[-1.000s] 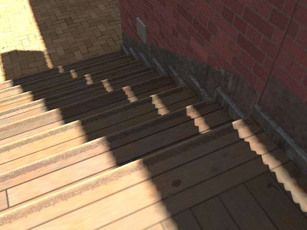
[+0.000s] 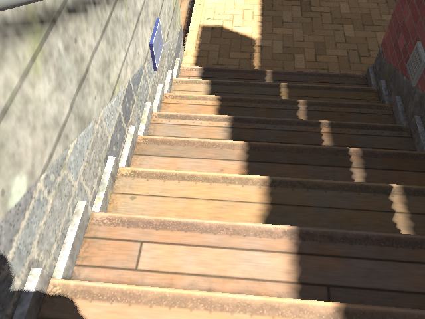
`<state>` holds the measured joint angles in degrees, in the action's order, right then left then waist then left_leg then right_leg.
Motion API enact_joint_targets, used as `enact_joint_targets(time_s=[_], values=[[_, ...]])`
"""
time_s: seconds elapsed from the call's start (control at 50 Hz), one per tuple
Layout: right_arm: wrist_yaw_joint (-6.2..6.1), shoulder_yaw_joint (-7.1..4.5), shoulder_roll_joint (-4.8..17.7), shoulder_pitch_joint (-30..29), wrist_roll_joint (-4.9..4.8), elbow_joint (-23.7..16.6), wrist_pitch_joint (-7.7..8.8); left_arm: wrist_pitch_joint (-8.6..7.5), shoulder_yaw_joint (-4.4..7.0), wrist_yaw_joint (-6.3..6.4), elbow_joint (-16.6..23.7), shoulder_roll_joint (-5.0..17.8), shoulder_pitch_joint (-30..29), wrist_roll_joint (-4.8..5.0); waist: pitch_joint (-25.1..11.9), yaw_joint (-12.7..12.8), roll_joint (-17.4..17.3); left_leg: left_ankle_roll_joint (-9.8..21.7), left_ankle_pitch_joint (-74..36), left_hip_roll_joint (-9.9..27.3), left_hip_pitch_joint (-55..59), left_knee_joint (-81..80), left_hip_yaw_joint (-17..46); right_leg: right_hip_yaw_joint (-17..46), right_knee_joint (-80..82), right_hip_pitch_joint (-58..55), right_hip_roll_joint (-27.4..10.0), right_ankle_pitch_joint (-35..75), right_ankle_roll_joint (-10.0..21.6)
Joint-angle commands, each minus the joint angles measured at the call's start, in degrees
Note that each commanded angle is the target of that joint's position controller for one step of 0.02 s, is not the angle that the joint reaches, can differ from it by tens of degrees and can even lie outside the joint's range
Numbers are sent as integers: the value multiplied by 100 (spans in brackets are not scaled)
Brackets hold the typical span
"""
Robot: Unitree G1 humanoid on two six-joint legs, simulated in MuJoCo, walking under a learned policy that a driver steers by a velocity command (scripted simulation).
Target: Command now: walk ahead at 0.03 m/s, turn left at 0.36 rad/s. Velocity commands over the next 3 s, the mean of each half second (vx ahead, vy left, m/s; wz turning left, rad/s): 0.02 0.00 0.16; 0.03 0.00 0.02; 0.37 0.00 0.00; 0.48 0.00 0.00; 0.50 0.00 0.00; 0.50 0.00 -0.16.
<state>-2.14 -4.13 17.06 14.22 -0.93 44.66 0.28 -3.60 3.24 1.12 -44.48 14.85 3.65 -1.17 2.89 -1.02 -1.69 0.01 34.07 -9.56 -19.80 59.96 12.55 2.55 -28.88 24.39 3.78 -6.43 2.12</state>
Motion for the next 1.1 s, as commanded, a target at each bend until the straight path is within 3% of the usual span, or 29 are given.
enact_joint_targets(time_s=[0.02, 0.04, 0.08, 0.12, 0.16, 0.22, 0.26, 0.28, 0.3, 0.32, 0.34, 0.36, 0.38, 0.4, 0.42, 0.44, 0.48, 0.54, 0.64, 0.88, 0.9, 0.92, 0.94, 0.96, 0.98, 1.0, 1.04, 1.08, 1.1], values=[[-36, -161, 723, 728, -22, -83, -130, 93, -14, 7, 491, 288, 102, 106, -998, 4, 310, -353, -134, 532, -1382, 2027, -179, 2070, 750, -1825, -2059, 1839, 1358], [-85, -166, 679, 525, 2, -180, -187, 149, -24, 2, 463, 379, 115, 77, -815, 9, 355, -381, -453, 604, -1243, 1844, -255, 1787, 897, -1395, -1776, 1309, 1208], [-49, -75, 416, 487, 34, -252, -220, 174, -18, 22, 359, 531, 220, 5, -693, -55, 653, -399, -920, 594, -754, 1379, -550, 1170, 1131, -864, -1360, 1374, 1143], [-57, 27, 204, 383, 23, -314, -172, 167, -24, 56, 262, 528, 396, 16, -764, 4, 843, -438, -949, 714, -740, 409, -706, 1018, 1133, -1190, -1324, 1593, 1227], [-62, 97, 152, 180, 70, -377, -154, 195, 15, 79, 222, 663, 493, 30, -895, 100, 913, -475, -877, 916, -496, -419, -838, 1083, 1130, -1367, -1449, 1504, 1301], [-30, 130, 248, 19, 38, -372, -145, 275, 63, 71, 211, 853, 568, 66, -847, 254, 1062, -421, -1025, 998, -2, -1355, -1007, 1186, 1237, -1238, -1515, 603, 1313], [-1, 98, 343, 56, 25, -319, -126, 317, 21, 70, 158, 748, 699, 82, -809, 280, 1010, -300, -1226, 1016, 346, -1930, -1038, 1211, 1216, -1093, -1488, -40, 1249], [24, 104, 268, 181, 35, -257, -110, 337, -4, 70, 149, 707, 632, 122, -704, 151, 981, -190, -1529, 964, 600, -2485, -1143, 1166, 1132, -919, -1427, -251, 1143], [52, 112, 191, 356, 64, -161, -88, 350, -31, 73, 122, 650, 638, 171, -628, 29, 921, -40, -1965, 893, 973, -3160, -1265, 1087, 1019, -689, -1329, -409, 978], [72, 108, 267, 347, 149, -188, -73, 332, -78, 70, 72, 527, 802, 160, -567, 16, 749, 126, -2291, 1000, 1299, -3550, -1092, 1010, 876, -412, -1159, -749, 671], [61, 50, 622, 407, 249, -255, -62, 293, -131, 52, 92, 365, 943, 64, -606, 144, 44, 417, -2817, 1764, 1545, -3764, -203, 641, 206, -39, -800, -1207, 274], [99, -3, 830, 209, 256, -155, -86, 212, -150, 10, 174, 110, 1063, 6, -546, 538, -1065, 967, -2777, 2319, 698, -4004, 287, -125, -36, -219, -220, -1617, -3], [151, 87, 447, -95, 285, -293, -24, 192, -111, 17, 144, 312, 800, -36, -280, 376, -932, 1107, -1886, 2344, 59, -4390, 487, -68, -89, -634, -328, -1414, -149], [161, 174, 140, -286, 306, -265, 46, 180, -88, -12, 78, 355, 733, -29, -122, 448, -716, 851, -1333, 2027, -73, -4356, 240, -14, 55, -953, -372, -855, -172], [165, 152, 212, -227, 272, -197, 105, 199, -102, -9, -15, 265, 739, -66, -125, 421, -711, 612, -1158, 1750, -76, -4287, -14, -13, 150, -1146, -379, -471, -196], [140, 132, 329, -119, 197, -136, 170, 239, -92, 10, -45, 349, 818, -93, -62, 379, -675, 505, -1082, 1706, -102, -4286, -27, 61, 176, -1216, -396, -334, -237], [99, 171, 281, 28, 187, 1, 224, 276, -93, 24, -122, 380, 974, -26, 21, 427, -533, 389, -1147, 1573, -193, -4280, -141, 160, 279, -1384, -485, -244, -220], [17, 183, 277, 278, 166, 161, 228, 200, -80, 21, -290, 371, 1017, 13, 138, 343, -151, 317, -1450, 1483, -13, -4208, -289, 188, 373, -1341, -516, -57, -238], [-16, 179, 261, 464, 116, 329, 179, 126, -69, 11, -511, 390, 1072, 45, -203, 268, 145, 324, -2422, 1354, 496, -3936, -496, 204, 403, -1468, -540, 447, -249], [-4, 197, 141, 745, 90, 808, 141, 268, -45, 123, -909, 393, 1186, 82, -202, 264, 113, 173, -2860, 1175, 506, -3762, -800, 164, 277, -1702, -503, 847, -131], [-10, 192, 135, 896, 83, 901, 132, 283, -57, 127, -983, 333, 1270, 91, -323, 241, 45, 205, -2181, 1143, 568, -3844, -815, 31, 184, -1721, -386, 300, -117], [-23, 145, 265, 979, 40, 943, 114, 291, -48, 123, -1002, 326, 1252, 133, -212, 192, -129, 357, -1135, 1198, 540, -3981, -668, -211, -118, -1469, -162, -718, -91], [-37, 82, 464, 1020, 2, 934, 95, 272, -51, 108, -955, 285, 1119, 151, 48, 117, -417, 621, 65, 1491, 488, -4255, -199, -412, -523, -910, 16, -1697, -72], [-57, 32, 641, 1077, -31, 901, 91, 199, -61, 77, -823, 272, 868, 179, 408, 31, -668, 953, 1081, 2067, 488, -4689, 584, -505, -964, -183, 10, -2059, -19], [-85, -22, 805, 1019, -40, 853, 111, 70, -83, 27, -700, 232, 638, 242, 757, -14, -855, 1260, 1407, 2595, 396, -5013, 1319, -388, -1360, 282, -183, -1958, 92], [-60, -41, 762, 971, 36, 829, 167, -14, -59, -10, -661, 289, 594, 277, 909, 12, -877, 1450, 1080, 2809, 480, -5068, 1551, -219, -1598, 620, -388, -1980, 229], [25, -42, 643, 753, -31, 747, 272, -161, -66, -115, -661, 252, 614, 290, 770, 62, -810, 1389, 40, 2710, 983, -4774, 1168, -197, -1217, 817, -568, -2116, 385], [98, -12, 528, 542, -141, 744, 276, -231, -14, -160, -1041, 192, 1508, 255, 363, 510, -575, 1051, -777, 2184, 194, -4300, 314, -601, -118, -1151, -222, -1045, 336], [108, -1, 533, 429, -120, 715, 292, -204, 81, -152, -1295, 303, 2096, 230, 107, 743, -501, 861, -1441, 1886, -309, -3808, -41, -546, -81, -2162, -85, -662, 271]])
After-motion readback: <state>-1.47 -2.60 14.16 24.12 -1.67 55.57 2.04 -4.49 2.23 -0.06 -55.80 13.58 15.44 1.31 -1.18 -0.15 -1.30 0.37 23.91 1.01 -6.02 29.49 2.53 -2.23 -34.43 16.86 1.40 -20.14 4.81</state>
